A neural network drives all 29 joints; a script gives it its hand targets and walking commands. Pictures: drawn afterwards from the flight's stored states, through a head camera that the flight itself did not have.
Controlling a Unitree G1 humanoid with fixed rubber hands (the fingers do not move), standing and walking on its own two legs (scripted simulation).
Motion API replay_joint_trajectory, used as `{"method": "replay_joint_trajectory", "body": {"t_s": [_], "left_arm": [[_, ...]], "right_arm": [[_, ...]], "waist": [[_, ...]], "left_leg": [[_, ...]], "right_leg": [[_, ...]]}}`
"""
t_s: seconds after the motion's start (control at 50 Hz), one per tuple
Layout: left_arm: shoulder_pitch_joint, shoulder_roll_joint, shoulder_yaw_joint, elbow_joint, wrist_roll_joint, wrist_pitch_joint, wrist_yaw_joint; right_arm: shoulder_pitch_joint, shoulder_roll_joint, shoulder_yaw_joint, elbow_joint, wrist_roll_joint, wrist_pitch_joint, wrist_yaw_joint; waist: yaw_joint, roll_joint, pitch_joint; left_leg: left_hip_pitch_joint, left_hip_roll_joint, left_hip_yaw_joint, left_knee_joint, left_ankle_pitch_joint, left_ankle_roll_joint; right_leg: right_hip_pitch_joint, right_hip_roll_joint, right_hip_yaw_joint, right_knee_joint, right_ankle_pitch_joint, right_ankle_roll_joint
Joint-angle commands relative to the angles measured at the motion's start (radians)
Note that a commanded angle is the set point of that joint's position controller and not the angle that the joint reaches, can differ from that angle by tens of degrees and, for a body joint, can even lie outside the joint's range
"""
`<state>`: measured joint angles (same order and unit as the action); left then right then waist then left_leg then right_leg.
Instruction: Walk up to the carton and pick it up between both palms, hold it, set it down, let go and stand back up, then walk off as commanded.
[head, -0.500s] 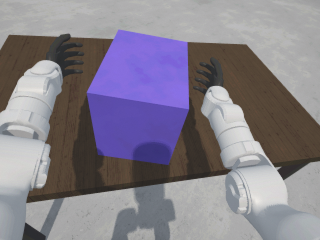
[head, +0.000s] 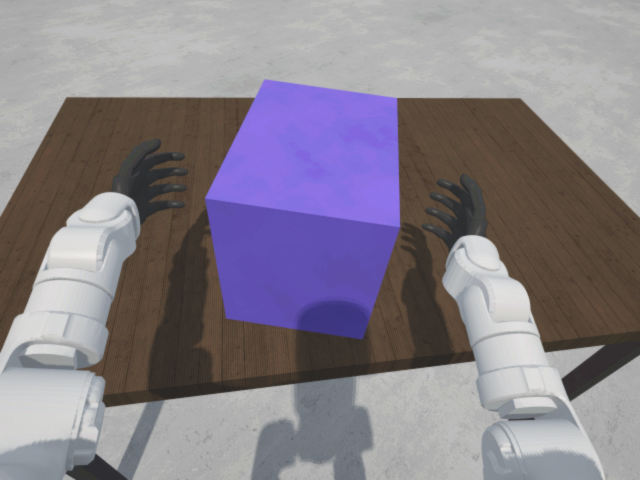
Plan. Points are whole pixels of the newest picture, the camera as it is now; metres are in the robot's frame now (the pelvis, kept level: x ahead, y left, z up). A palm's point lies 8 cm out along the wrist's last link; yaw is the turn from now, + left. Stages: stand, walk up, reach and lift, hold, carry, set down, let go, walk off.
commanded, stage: set down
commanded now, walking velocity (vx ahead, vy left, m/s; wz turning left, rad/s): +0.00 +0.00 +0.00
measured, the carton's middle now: (312, 206) +0.49 -0.06 +0.06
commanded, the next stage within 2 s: none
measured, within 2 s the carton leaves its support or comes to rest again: neither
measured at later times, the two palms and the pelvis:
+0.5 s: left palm (92, 278) +0.36 +0.21 +0.10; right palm (461, 292) +0.29 -0.21 +0.10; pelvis +0.00 +0.00 +0.00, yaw +0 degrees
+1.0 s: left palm (66, 368) +0.28 +0.24 +0.06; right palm (451, 354) +0.23 -0.19 +0.06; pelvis +0.02 +0.01 +0.00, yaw +0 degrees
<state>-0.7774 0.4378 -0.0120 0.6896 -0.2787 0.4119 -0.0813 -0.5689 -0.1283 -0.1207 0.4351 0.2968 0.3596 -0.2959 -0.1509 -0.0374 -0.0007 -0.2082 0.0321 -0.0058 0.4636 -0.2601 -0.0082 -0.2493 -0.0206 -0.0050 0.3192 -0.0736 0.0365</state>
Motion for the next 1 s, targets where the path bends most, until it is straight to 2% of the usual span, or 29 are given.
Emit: {"method": "replay_joint_trajectory", "body": {"t_s": [0.0,0.04,0.1,0.12,0.14,0.16,0.2,0.22,0.24,0.28,0.3,0.32,0.34,0.36,0.44,0.46,0.58,0.62,0.64,0.68,0.7,0.72,0.74,0.78,0.84,0.88,0.96,0.98], "left_arm": [[-0.384,0.177,0.083,-0.274,0.005,-0.032,-0.015],[-0.345,0.182,0.101,-0.308,0.019,-0.025,-0.026],[-0.263,0.189,0.118,-0.376,0.021,-0.024,-0.031],[-0.291,0.204,0.119,-0.403,0.014,-0.027,-0.030],[-0.225,0.195,0.122,-0.396,0.018,-0.020,-0.035],[-0.227,0.200,0.126,-0.453,0.013,-0.022,-0.034],[-0.190,0.205,0.124,-0.495,0.002,-0.022,-0.034],[-0.126,0.196,0.127,-0.498,0.005,-0.016,-0.039],[-0.162,0.210,0.128,-0.532,-0.006,-0.019,-0.036],[-0.119,0.219,0.132,-0.555,-0.012,-0.013,-0.038],[-0.055,0.212,0.133,-0.541,-0.014,-0.005,-0.046],[-0.096,0.223,0.132,-0.608,-0.023,-0.015,-0.041],[-0.018,0.209,0.134,-0.603,-0.024,-0.007,-0.043],[-0.036,0.216,0.126,-0.626,-0.031,-0.013,-0.044],[0.073,0.218,0.136,-0.657,-0.040,-0.008,-0.056],[0.064,0.221,0.133,-0.677,-0.041,-0.016,-0.054],[0.242,0.196,0.147,-0.777,-0.031,-0.019,-0.061],[0.253,0.202,0.150,-0.791,-0.033,-0.021,-0.062],[0.329,0.192,0.149,-0.780,-0.027,-0.020,-0.066],[0.332,0.190,0.151,-0.815,-0.029,-0.029,-0.067],[0.418,0.173,0.150,-0.817,-0.019,-0.034,-0.070],[0.391,0.180,0.154,-0.852,-0.021,-0.044,-0.068],[0.436,0.175,0.153,-0.853,-0.021,-0.051,-0.070],[0.473,0.173,0.155,-0.899,-0.020,-0.071,-0.068],[0.571,0.164,0.145,-0.905,-0.022,-0.107,-0.067],[0.609,0.161,0.141,-0.916,-0.024,-0.127,-0.064],[0.622,0.179,0.125,-0.948,-0.047,-0.177,-0.057],[0.691,0.170,0.125,-0.942,-0.040,-0.189,-0.056]], "right_arm": [[-0.333,-0.106,-0.004,-0.316,0.001,-0.038,0.000],[-0.288,-0.102,0.004,-0.349,-0.010,-0.037,-0.006],[-0.203,-0.092,0.009,-0.406,-0.019,-0.033,-0.009],[-0.232,-0.101,0.003,-0.437,-0.026,-0.032,-0.010],[-0.164,-0.083,0.015,-0.434,-0.029,-0.027,-0.012],[-0.168,-0.097,0.007,-0.492,-0.030,-0.033,-0.013],[-0.132,-0.093,0.004,-0.531,-0.035,-0.030,-0.014],[-0.062,-0.080,0.014,-0.529,-0.033,-0.026,-0.015],[-0.106,-0.092,0.000,-0.568,-0.039,-0.025,-0.015],[-0.054,-0.086,0.011,-0.594,-0.038,-0.013,-0.016],[0.017,-0.065,0.026,-0.588,-0.044,-0.006,-0.020],[-0.038,-0.083,0.011,-0.643,-0.044,-0.009,-0.020],[0.044,-0.076,0.028,-0.635,-0.040,-0.003,-0.020],[0.020,-0.081,0.020,-0.656,-0.037,-0.001,-0.020],[0.133,-0.057,0.038,-0.685,-0.041,0.016,-0.028],[0.118,-0.059,0.032,-0.698,-0.043,0.017,-0.027],[0.286,-0.058,0.047,-0.762,-0.050,0.016,-0.027],[0.294,-0.051,0.044,-0.779,-0.058,0.019,-0.029],[0.361,-0.035,0.056,-0.778,-0.058,0.017,-0.028],[0.356,-0.039,0.051,-0.806,-0.067,0.013,-0.030],[0.444,-0.024,0.063,-0.803,-0.065,0.009,-0.029],[0.414,-0.032,0.058,-0.835,-0.070,0.003,-0.028],[0.461,-0.018,0.063,-0.837,-0.072,-0.001,-0.027],[0.495,-0.016,0.067,-0.868,-0.074,-0.014,-0.025],[0.592,0.015,0.078,-0.886,-0.086,-0.031,-0.022],[0.635,0.022,0.082,-0.890,-0.097,-0.040,-0.020],[0.653,0.032,0.080,-0.923,-0.116,-0.062,-0.017],[0.721,0.047,0.085,-0.911,-0.121,-0.070,-0.015]], "waist": [[0.012,0.116,-0.463],[0.015,0.110,-0.449],[0.027,0.105,-0.406],[0.037,0.114,-0.411],[0.037,0.107,-0.379],[0.043,0.103,-0.397],[0.044,0.103,-0.392],[0.043,0.105,-0.368],[0.047,0.102,-0.383],[0.060,0.107,-0.353],[0.051,0.092,-0.328],[0.062,0.109,-0.358],[0.060,0.096,-0.334],[0.062,0.105,-0.338],[0.065,0.117,-0.304],[0.077,0.125,-0.299],[0.089,0.120,-0.249],[0.097,0.117,-0.219],[0.094,0.113,-0.194],[0.103,0.113,-0.179],[0.101,0.109,-0.149],[0.113,0.111,-0.159],[0.109,0.103,-0.146],[0.124,0.118,-0.139],[0.127,0.106,-0.102],[0.132,0.117,-0.080],[0.136,0.123,-0.067],[0.140,0.127,-0.047]], "left_leg": [[-0.041,-0.053,0.043,-0.109,0.224,-0.006],[-0.029,-0.052,0.046,-0.107,0.248,-0.010],[-0.036,-0.053,0.053,-0.119,0.217,-0.006],[-0.051,-0.052,0.054,-0.122,0.204,-0.004],[-0.047,-0.052,0.056,-0.125,0.201,-0.002],[-0.041,-0.051,0.056,-0.122,0.214,-0.005],[-0.038,-0.048,0.057,-0.120,0.210,-0.006],[-0.026,-0.047,0.058,-0.121,0.217,-0.006],[-0.041,-0.047,0.058,-0.120,0.200,-0.006],[-0.055,-0.045,0.061,-0.128,0.170,-0.003],[-0.055,-0.046,0.060,-0.128,0.163,0.002],[-0.057,-0.045,0.060,-0.127,0.170,-0.002],[-0.047,-0.042,0.057,-0.126,0.180,0.000],[-0.051,-0.040,0.057,-0.127,0.178,-0.003],[-0.054,-0.037,0.058,-0.126,0.168,-0.005],[-0.064,-0.036,0.055,-0.132,0.154,-0.006],[-0.029,-0.025,0.047,-0.136,0.203,-0.020],[-0.044,-0.023,0.046,-0.141,0.180,-0.020],[-0.042,-0.021,0.044,-0.144,0.184,-0.020],[-0.042,-0.022,0.045,-0.144,0.180,-0.022],[-0.029,-0.021,0.042,-0.149,0.181,-0.021],[-0.031,-0.020,0.043,-0.148,0.192,-0.024],[-0.028,-0.020,0.042,-0.146,0.194,-0.025],[-0.024,-0.018,0.041,-0.145,0.202,-0.030],[-0.031,-0.014,0.037,-0.150,0.174,-0.027],[-0.036,-0.012,0.035,-0.150,0.167,-0.030],[-0.076,-0.008,0.029,-0.153,0.108,-0.026],[-0.072,-0.006,0.024,-0.151,0.121,-0.025]], "right_leg": [[0.436,0.063,-0.016,0.056,0.285,-0.066],[0.449,0.065,-0.012,0.057,0.303,-0.067],[0.449,0.060,-0.010,0.051,0.267,-0.066],[0.443,0.058,-0.008,0.051,0.243,-0.067],[0.447,0.055,-0.005,0.048,0.245,-0.065],[0.446,0.058,-0.008,0.051,0.253,-0.066],[0.435,0.054,-0.008,0.052,0.242,-0.067],[0.436,0.052,-0.003,0.047,0.247,-0.070],[0.428,0.052,-0.004,0.050,0.224,-0.069],[0.429,0.045,0.002,0.047,0.199,-0.070],[0.443,0.040,0.009,0.046,0.205,-0.070],[0.431,0.042,0.005,0.055,0.196,-0.072],[0.439,0.042,0.007,0.051,0.210,-0.073],[0.431,0.042,0.006,0.055,0.198,-0.075],[0.440,0.032,0.019,0.050,0.186,-0.081],[0.435,0.031,0.016,0.051,0.164,-0.082],[0.437,0.037,0.017,0.046,0.173,-0.091],[0.426,0.035,0.018,0.041,0.145,-0.089],[0.434,0.032,0.022,0.037,0.151,-0.092],[0.422,0.031,0.021,0.034,0.137,-0.091],[0.428,0.030,0.022,0.031,0.139,-0.093],[0.418,0.029,0.021,0.032,0.135,-0.091],[0.422,0.029,0.021,0.031,0.138,-0.092],[0.418,0.028,0.021,0.030,0.130,-0.092],[0.411,0.020,0.024,0.026,0.113,-0.092],[0.399,0.018,0.025,0.027,0.101,-0.091],[0.380,0.007,0.033,0.028,0.058,-0.090],[0.381,0.007,0.032,0.030,0.062,-0.087]]}}
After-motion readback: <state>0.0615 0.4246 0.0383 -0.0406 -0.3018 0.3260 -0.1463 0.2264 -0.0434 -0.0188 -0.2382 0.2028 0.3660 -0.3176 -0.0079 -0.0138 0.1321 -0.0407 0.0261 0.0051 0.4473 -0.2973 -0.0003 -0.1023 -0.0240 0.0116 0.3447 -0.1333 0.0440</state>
